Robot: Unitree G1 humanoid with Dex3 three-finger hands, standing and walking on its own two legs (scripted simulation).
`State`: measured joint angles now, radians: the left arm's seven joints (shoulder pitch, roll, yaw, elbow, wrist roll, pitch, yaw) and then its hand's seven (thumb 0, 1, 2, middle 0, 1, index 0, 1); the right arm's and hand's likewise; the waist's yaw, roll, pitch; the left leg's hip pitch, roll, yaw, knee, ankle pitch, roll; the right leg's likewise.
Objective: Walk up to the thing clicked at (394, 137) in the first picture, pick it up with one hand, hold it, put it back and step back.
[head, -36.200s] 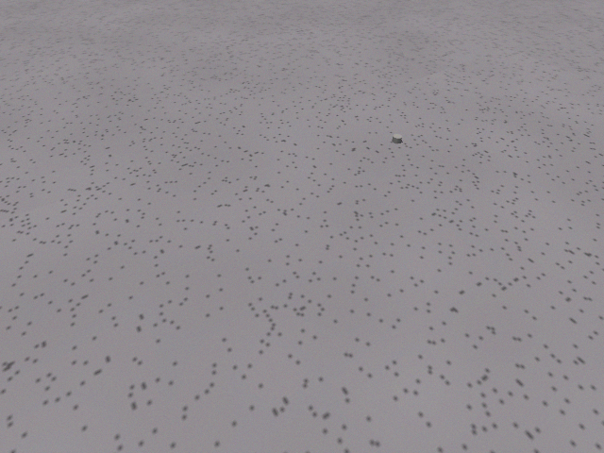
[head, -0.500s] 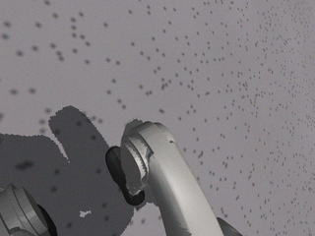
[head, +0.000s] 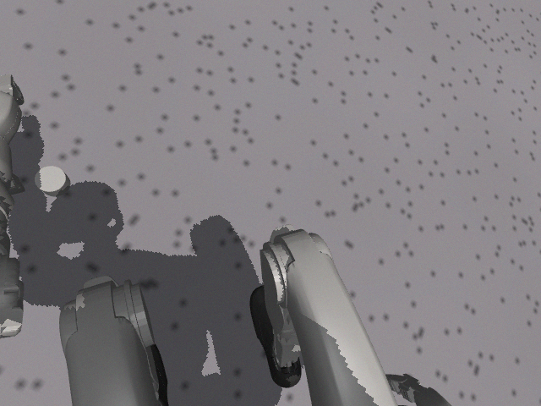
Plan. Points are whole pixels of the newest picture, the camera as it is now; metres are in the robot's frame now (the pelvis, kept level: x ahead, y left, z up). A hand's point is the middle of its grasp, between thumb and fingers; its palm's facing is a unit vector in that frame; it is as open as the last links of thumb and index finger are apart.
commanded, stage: withdraw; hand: left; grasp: from above
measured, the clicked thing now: (53, 181) +0.53 +0.26 -0.34
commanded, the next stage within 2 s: home in 0.30 s
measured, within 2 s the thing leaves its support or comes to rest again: neither
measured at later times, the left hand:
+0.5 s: hand (16, 153) +0.53 +0.27 -0.19, palm faces -0.39 -0.06 -0.92, open 13.3 cm
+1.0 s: hand out of the picture +0.39 +0.27 -0.01, palm faces -0.25 -0.65 -0.71, open 7.8 cm
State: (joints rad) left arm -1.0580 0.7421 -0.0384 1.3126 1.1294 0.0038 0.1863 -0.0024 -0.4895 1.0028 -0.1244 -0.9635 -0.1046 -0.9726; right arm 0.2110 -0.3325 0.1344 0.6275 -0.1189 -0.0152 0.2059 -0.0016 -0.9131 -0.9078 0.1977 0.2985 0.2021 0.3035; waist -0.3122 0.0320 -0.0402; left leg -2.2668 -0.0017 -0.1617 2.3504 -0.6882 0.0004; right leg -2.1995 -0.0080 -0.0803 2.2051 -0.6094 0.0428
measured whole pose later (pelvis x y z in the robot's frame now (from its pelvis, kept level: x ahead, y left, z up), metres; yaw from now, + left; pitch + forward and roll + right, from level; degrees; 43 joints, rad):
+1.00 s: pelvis +0.01 +0.00 +0.10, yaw +5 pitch +35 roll -7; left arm -0.53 0.50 0.05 0.65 0.53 0.12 0.01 0.00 0.77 0.91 -0.22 -0.35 -0.21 -0.35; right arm 0.17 -0.31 -0.02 0.57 -0.01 0.06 0.07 0.00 -0.91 -0.90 0.20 0.30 0.20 0.30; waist -0.11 0.05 -0.19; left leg -1.97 0.00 -0.09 2.01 -0.67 0.01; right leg -1.93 -0.03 -0.04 1.92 -0.61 0.04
